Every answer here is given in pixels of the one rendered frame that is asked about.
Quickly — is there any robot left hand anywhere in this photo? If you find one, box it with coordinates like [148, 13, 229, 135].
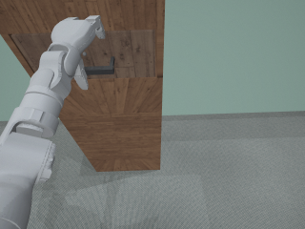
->
[51, 15, 106, 90]

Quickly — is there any handle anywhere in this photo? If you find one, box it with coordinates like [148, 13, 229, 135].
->
[84, 56, 115, 75]

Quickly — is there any drawer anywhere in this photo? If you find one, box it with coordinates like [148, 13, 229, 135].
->
[11, 30, 155, 80]

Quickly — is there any robot left upper arm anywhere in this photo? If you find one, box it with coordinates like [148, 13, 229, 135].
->
[0, 132, 57, 229]

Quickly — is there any left robot forearm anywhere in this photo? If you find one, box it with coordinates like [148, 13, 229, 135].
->
[0, 41, 81, 151]

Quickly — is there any cabinet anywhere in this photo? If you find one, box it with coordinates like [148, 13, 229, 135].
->
[0, 0, 166, 172]

